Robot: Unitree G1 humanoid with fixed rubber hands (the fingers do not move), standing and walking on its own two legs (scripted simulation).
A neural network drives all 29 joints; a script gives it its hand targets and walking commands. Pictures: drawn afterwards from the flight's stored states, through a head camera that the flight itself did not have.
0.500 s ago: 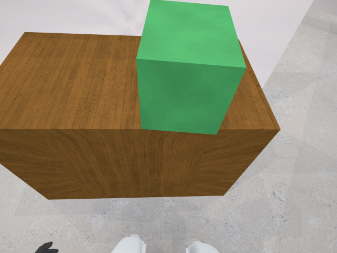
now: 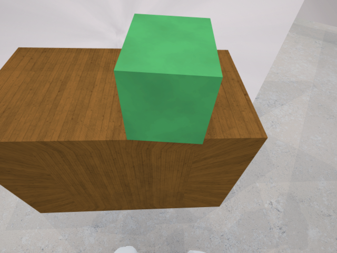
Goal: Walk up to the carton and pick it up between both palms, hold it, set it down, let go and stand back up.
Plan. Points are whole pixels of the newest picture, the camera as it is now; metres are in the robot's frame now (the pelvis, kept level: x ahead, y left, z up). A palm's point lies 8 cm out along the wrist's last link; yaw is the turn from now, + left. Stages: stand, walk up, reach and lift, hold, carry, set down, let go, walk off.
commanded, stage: walk up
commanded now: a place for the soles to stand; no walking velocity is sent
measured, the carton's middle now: (168, 78) +0.60 +0.02 +0.07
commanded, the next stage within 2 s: none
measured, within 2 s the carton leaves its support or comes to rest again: neither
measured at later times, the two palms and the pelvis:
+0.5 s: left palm out of the picture +0.09 +0.30 -0.12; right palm out of the picture +0.16 -0.31 -0.10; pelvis +0.08 -0.01 +0.00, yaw +0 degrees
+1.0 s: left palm (36, 250) +0.15 +0.32 -0.10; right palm (280, 244) +0.18 -0.29 -0.10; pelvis +0.09 +0.00 +0.01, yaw +1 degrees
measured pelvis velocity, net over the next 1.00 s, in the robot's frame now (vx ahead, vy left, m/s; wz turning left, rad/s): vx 0.09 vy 0.00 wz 0.02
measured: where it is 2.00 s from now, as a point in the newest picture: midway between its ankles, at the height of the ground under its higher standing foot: outside the picture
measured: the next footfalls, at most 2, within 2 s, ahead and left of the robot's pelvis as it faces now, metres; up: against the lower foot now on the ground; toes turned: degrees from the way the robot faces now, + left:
left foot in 0.44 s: +0.16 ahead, +0.11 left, +0.00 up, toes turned -3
right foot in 0.72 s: +0.13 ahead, -0.12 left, +0.00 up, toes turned -2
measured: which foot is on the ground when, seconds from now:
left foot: down 0.00-0.00, up 0.02-0.42, down 0.44-1.00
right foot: down 0.00-0.48, up 0.50-0.70, down 0.72-1.00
